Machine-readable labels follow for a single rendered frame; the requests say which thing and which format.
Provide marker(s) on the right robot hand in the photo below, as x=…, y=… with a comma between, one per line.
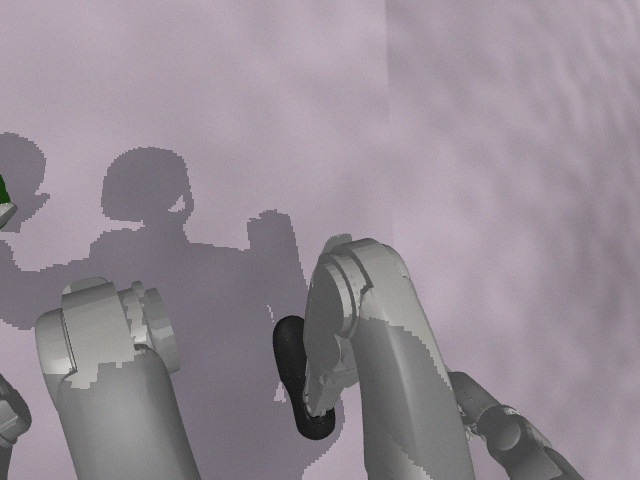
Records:
x=473, y=399

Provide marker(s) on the right robot foot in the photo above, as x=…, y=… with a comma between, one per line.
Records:
x=291, y=361

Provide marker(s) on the right robot arm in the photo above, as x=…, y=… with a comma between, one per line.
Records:
x=523, y=451

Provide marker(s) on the cup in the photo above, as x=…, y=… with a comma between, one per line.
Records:
x=4, y=197

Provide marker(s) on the left robot hand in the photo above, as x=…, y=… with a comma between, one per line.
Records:
x=7, y=210

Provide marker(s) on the left robot arm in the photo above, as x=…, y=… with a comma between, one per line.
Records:
x=15, y=420

